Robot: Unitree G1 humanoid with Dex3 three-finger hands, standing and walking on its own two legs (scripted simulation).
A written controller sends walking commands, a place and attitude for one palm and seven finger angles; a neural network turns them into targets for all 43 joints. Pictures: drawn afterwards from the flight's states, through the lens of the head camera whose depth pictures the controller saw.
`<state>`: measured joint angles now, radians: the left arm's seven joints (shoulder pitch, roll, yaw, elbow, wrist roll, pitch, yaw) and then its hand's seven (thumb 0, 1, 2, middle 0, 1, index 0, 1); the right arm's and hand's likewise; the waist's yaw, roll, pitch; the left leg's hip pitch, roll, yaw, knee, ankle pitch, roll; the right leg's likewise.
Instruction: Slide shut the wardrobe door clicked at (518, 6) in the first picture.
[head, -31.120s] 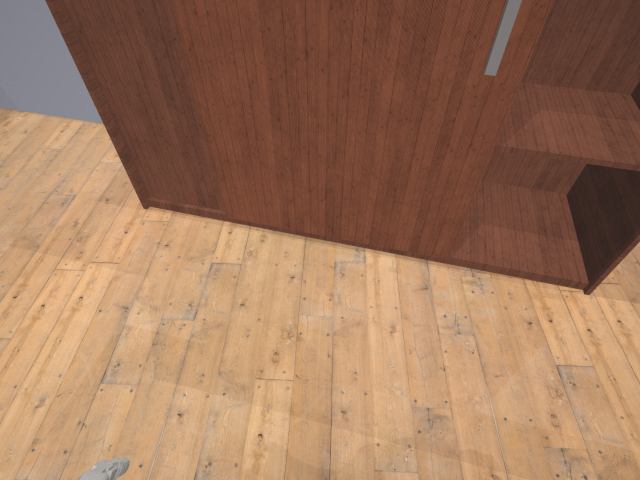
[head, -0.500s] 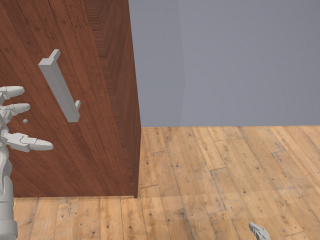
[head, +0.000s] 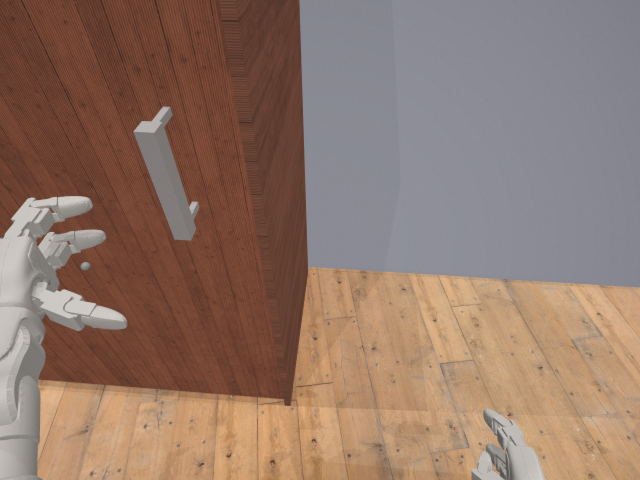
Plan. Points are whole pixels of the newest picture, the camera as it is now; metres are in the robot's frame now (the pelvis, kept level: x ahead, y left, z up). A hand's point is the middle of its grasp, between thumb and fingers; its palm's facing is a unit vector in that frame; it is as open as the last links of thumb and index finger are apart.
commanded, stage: draw the hand back to the body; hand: left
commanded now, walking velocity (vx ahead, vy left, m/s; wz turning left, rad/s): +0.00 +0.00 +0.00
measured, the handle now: (175, 176) +0.46 +0.27 +0.15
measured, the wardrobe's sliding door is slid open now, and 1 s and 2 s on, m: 0.00 0.00 0.00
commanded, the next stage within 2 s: step back with the hand held close in 1.50 s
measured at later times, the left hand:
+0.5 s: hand (73, 295) +0.25 +0.30 +0.14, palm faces +0.27 -0.95 -0.16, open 14.3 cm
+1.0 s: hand (84, 290) +0.24 +0.28 +0.16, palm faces +0.42 -0.83 -0.36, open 9.9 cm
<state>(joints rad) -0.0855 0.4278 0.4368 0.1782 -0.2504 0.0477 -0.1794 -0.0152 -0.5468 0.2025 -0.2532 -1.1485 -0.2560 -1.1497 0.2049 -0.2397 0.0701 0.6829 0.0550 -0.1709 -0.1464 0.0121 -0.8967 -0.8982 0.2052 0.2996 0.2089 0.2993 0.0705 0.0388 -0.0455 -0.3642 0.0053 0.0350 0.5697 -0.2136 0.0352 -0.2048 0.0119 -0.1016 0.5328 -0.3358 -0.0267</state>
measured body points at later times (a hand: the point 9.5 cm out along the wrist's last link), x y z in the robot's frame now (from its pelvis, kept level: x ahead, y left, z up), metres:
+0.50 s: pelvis +0.00 +0.00 +0.00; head -0.03 +0.00 +0.45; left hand +0.23 +0.35 +0.15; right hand +0.18 -0.23 -0.06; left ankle +0.05 +0.10 -0.73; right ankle -0.03 -0.10 -0.73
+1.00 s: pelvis +0.03 +0.02 +0.01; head +0.01 +0.01 +0.46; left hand +0.21 +0.32 +0.18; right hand +0.20 -0.21 -0.07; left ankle +0.05 +0.10 -0.73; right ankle -0.03 -0.10 -0.73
